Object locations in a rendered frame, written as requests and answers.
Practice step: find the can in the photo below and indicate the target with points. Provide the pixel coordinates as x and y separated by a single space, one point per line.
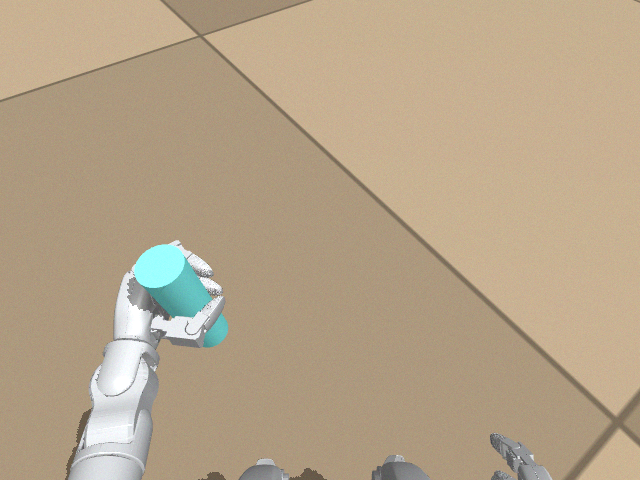
168 277

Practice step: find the right robot hand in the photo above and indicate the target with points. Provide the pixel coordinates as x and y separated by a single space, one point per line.
519 459

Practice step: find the left robot arm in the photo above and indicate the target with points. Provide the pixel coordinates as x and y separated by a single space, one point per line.
116 439

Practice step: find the left robot hand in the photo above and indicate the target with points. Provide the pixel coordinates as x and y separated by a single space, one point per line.
138 315

